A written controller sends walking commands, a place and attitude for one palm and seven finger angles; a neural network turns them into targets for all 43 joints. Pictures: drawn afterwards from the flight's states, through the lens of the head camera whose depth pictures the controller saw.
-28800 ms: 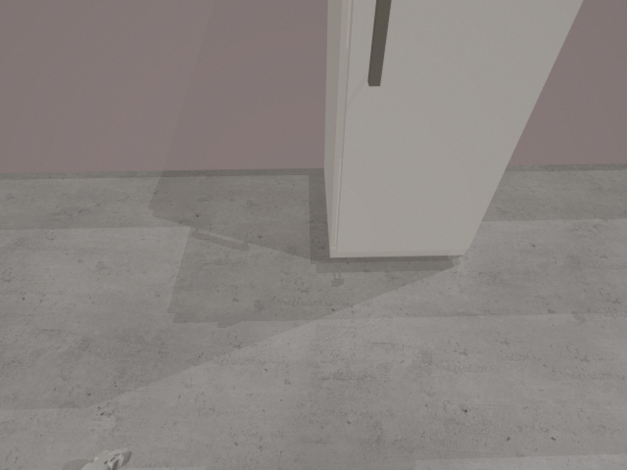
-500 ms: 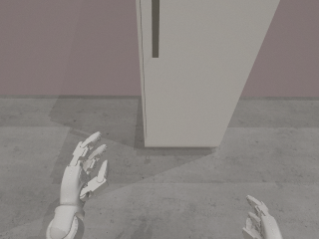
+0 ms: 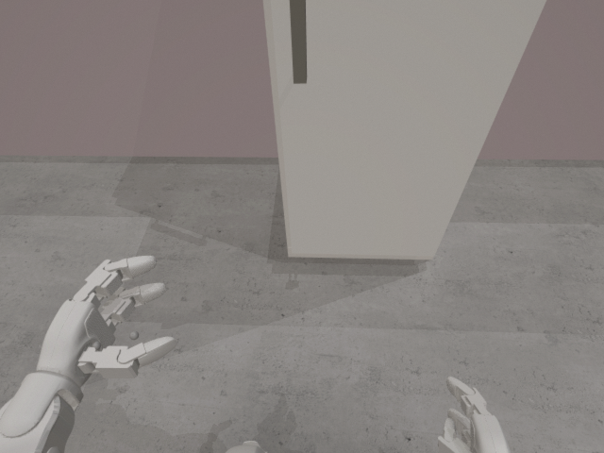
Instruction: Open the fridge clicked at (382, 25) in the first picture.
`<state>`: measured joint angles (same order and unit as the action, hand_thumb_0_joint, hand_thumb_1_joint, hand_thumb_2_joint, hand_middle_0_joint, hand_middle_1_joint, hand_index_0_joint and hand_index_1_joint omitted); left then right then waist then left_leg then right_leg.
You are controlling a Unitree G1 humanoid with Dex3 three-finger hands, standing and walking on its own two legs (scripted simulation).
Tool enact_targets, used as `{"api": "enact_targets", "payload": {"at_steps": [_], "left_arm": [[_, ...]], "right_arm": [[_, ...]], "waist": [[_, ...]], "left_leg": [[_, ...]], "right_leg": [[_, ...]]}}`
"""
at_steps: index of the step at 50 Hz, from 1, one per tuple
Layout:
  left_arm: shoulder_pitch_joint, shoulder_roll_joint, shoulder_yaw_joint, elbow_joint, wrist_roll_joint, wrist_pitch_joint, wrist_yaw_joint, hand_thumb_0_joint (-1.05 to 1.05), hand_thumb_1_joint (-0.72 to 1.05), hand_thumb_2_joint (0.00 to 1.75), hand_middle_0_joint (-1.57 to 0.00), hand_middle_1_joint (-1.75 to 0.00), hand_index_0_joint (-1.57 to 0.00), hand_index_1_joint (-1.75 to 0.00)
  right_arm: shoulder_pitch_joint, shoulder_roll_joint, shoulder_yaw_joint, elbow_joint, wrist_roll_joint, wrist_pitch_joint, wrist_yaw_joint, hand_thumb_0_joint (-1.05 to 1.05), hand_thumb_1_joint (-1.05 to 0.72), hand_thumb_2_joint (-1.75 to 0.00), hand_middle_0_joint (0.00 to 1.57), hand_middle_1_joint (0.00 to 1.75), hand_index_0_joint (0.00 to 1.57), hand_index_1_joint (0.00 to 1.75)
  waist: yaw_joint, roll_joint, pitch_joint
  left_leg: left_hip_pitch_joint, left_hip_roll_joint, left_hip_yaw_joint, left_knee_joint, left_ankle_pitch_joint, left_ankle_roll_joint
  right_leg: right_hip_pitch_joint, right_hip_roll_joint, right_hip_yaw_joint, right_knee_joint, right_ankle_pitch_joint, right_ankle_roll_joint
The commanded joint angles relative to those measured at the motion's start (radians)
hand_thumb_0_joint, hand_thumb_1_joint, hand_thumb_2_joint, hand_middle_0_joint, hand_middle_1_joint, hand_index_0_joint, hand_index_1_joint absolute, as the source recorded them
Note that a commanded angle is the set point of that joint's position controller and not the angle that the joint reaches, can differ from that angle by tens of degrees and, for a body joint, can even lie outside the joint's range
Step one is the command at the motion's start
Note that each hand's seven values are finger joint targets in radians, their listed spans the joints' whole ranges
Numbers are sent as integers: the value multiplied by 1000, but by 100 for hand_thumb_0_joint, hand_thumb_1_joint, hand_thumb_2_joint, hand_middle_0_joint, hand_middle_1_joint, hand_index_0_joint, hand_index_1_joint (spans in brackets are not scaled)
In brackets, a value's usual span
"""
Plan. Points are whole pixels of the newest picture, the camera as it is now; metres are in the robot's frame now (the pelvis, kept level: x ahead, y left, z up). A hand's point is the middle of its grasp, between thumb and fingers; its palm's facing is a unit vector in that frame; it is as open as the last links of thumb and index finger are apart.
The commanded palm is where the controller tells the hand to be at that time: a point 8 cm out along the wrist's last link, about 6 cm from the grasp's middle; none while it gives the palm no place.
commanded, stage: raise the hand to about handle height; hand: left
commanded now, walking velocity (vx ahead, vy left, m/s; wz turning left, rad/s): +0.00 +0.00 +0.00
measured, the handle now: out of the picture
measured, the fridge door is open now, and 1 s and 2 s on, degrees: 0 0 0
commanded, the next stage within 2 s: move the hooked fingers beside the handle in 1.26 s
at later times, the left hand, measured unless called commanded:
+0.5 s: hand (12, 266) +0.27 +0.30 +0.18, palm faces +0.09 -0.99 -0.08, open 13.7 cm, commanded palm +0.23 +0.34 +0.17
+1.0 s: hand (6, 254) +0.28 +0.31 +0.18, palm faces +0.03 -1.00 -0.07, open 14.0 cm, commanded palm +0.24 +0.36 +0.20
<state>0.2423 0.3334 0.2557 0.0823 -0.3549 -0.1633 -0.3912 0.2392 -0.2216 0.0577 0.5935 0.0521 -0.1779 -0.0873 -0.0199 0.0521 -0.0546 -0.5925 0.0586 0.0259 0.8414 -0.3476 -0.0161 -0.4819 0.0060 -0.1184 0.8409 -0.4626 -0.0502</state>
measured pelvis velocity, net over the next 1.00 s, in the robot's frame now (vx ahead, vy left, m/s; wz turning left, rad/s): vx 0.00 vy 0.03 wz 0.01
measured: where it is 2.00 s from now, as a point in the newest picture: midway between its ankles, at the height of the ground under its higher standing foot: outside the picture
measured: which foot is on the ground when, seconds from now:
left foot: down 0.00-1.00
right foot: down 0.00-1.00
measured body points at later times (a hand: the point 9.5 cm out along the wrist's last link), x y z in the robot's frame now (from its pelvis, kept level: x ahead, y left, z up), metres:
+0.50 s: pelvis +0.01 +0.04 +0.03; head +0.01 +0.03 +0.48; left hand +0.26 +0.35 +0.18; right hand +0.21 -0.19 -0.03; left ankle +0.05 +0.13 -0.70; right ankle -0.02 -0.08 -0.70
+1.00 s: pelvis +0.00 +0.03 +0.04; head +0.00 +0.02 +0.48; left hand +0.27 +0.36 +0.19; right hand +0.19 -0.20 -0.04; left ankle +0.05 +0.13 -0.70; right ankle -0.02 -0.08 -0.70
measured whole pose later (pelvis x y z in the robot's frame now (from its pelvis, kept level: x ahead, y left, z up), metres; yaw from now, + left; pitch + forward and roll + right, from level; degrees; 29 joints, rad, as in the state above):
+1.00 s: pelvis +0.00 +0.03 +0.04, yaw +1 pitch -1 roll -1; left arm -0.06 0.48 0.44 0.15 -0.34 0.16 -0.46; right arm 0.23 -0.29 0.08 0.59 0.09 -0.20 -0.11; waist 0.02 0.05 0.00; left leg -0.30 0.01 0.05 0.54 -0.22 0.03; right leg -0.18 -0.02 -0.11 0.51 -0.31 0.00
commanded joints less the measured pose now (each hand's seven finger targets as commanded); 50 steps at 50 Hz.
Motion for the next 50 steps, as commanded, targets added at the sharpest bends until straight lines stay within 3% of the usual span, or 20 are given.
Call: {"api": "enact_targets", "payload": {"at_steps": [1, 4, 5, 8, 10, 11, 15, 16, 18, 24, 27, 29, 33, 36, 38, 40, 43, 46, 49, 50], "left_arm": [[52, 185, 284, -353, -80, -123, 122, 0, -10, 47, -27, -94, -27, -94], [64, 106, 166, -315, -32, -152, 111, 0, -17, 44, -28, -99, -28, -99], [62, 77, 117, -286, -18, -137, 90, 0, -20, 43, -28, -100, -28, -100], [-15, 114, 77, -248, -9, -78, 25, 0, -27, 40, -28, -105, -28, -105], [-88, 175, 116, -280, -18, -52, 8, 0, -31, 38, -29, -108, -29, -108], [-139, 222, 160, -321, -23, -51, 11, 0, -34, 37, -29, -110, -29, -110], [-259, 309, 265, -419, -30, -85, 67, 0, -43, 33, -29, -115, -29, -115], [-258, 277, 253, -422, -30, -90, 77, 0, -45, 32, -30, -117, -30, -117], [-266, 261, 246, -373, -33, -77, 84, 0, -50, 30, -30, -120, -30, -120], [-310, 255, 182, -164, -19, 145, -11, 0, -50, 30, -30, -120, -30, -120], [-420, 302, 201, -189, -13, 214, -27, 0, -50, 30, -30, -120, -30, -120], [-486, 354, 252, -240, -16, 206, -20, 0, -50, 30, -30, -120, -30, -120], [-592, 430, 327, -325, -25, 128, -1, 0, -50, 30, -30, -120, -30, -120], [-619, 424, 317, -243, -16, 134, -12, 0, -50, 30, -30, -120, -30, -120], [-645, 423, 297, -175, -5, 178, -32, 0, -50, 30, -30, -120, -30, -120], [-573, 346, 233, -52, -5, 243, -62, 0, -50, 30, -30, -120, -30, -120], [-513, 350, 219, 13, -10, 316, -97, 0, -50, 30, -30, -120, -30, -120], [-549, 395, 262, -105, -20, 286, -90, 0, -50, 30, -30, -120, -30, -120], [-603, 477, 349, -297, -26, 185, -45, 0, -50, 30, -30, -120, -30, -120], [-605, 507, 378, -331, -26, 152, -23, 0, -50, 30, -30, -120, -30, -120]], "right_arm": [[-102, -106, -78, -184, -3, -88, 2, 0, -90, -90, 20, 30, 20, 30], [-67, -132, -96, -156, 1, -101, 21, 0, -90, -90, 20, 30, 20, 30], [-66, -143, -100, -155, 2, -106, 22, 0, -90, -90, 20, 30, 20, 30], [-47, -175, -104, -149, 17, -117, 10, 0, -90, -90, 20, 30, 20, 30], [-53, -186, -102, -150, 18, -123, -7, 0, -90, -90, 20, 30, 20, 30], [-57, -184, -102, -152, 18, -127, -14, 0, -90, -90, 20, 30, 20, 30], [-72, -169, -80, -141, 5, -137, -25, 0, -90, -90, 20, 30, 20, 30], [-77, -159, -75, -140, 7, -139, -23, 0, -90, -90, 20, 30, 20, 30], [-79, -159, -68, -133, 8, -140, -17, 0, -90, -90, 20, 30, 20, 30], [-104, -179, -55, -154, 32, -112, -25, 0, -90, -90, 20, 30, 20, 30], [-120, -180, -45, -175, 35, -99, -31, 0, -90, -90, 20, 30, 20, 30], [-130, -174, -39, -179, 29, -99, -35, 0, -90, -90, 20, 30, 20, 30], [-141, -158, -25, -168, 19, -111, -37, 0, -90, -90, 20, 30, 20, 30], [-138, -161, -20, -144, 22, -112, -38, 0, -90, -90, 20, 30, 20, 30], [-138, -167, -20, -137, 28, -107, -43, 0, -90, -90, 20, 30, 20, 30], [-128, -171, -23, -138, 36, -98, -42, 0, -90, -90, 20, 30, 20, 30], [-128, -190, -31, -158, 47, -84, -35, 0, -90, -90, 20, 30, 20, 30], [-151, -183, -32, -182, 43, -84, -26, 0, -90, -90, 20, 30, 20, 30], [-155, -167, -31, -191, 27, -101, -24, 0, -90, -90, 20, 30, 20, 30], [-152, -165, -26, -180, 18, -106, -23, 0, -90, -90, 20, 30, 20, 30]], "waist": [[104, -65, -268], [59, -28, -183], [46, -57, -142], [18, -42, -100], [26, -34, -109], [30, -40, -167], [53, 43, -208], [50, 80, -208], [50, 84, -182], [51, 40, -56], [52, 9, -79], [54, -13, -130], [59, 69, -198], [52, 109, -153], [49, 141, -112], [49, 72, -53], [49, -43, -42], [58, -23, -119], [70, 59, -220], [74, 80, -214]], "left_leg": [[176, -51, -43, -116, 288, 40], [235, -53, -22, -144, 299, 46], [233, -50, -24, -144, 296, 52], [248, -48, -29, -176, 225, 58], [276, -49, -38, -196, 209, 62], [309, -48, -43, -209, 218, 63], [393, -39, -66, -255, 257, 54], [418, -38, -66, -265, 275, 49], [429, -35, -75, -283, 280, 42], [387, -37, -84, -334, 201, 41], [413, -39, -99, -355, 172, 45], [454, -40, -106, -358, 188, 49], [539, -39, -112, -374, 229, 40], [538, -38, -111, -393, 214, 37], [523, -39, -117, -411, 180, 33], [476, -44, -121, -424, 138, 35], [440, -48, -112, -410, 117, 48], [471, -57, -98, -388, 161, 51], [548, -53, -92, -383, 226, 49], [543, -51, -91, -384, 236, 47]], "right_leg": [[224, -52, 140, -185, 617, 94], [119, -25, 92, -192, 599, 90], [95, -22, 93, -205, 581, 96], [46, -10, 88, -252, 403, 81], [63, -4, 82, -272, 335, 65], [86, -6, 77, -274, 332, 62], [131, 12, 42, -267, 315, 36], [132, 11, 36, -268, 327, 32], [134, 14, 25, -278, 331, 30], [127, 9, 25, -338, 306, 35], [142, 12, 25, -360, 270, 34], [161, 15, 25, -366, 274, 32], [197, 20, 31, -380, 288, 22], [197, 19, 32, -401, 287, 19], [187, 13, 32, -410, 274, 19], [184, 13, 29, -427, 258, 18], [159, 10, 31, -430, 244, 31], [191, 10, 39, -423, 257, 28], [228, 14, 42, -414, 292, 23], [240, 18, 43, -416, 294, 19]]}}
